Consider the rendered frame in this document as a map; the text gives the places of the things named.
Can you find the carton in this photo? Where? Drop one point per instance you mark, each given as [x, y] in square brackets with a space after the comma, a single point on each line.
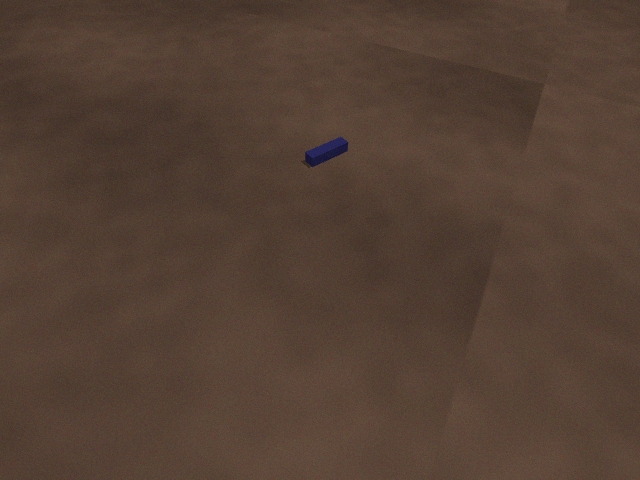
[326, 151]

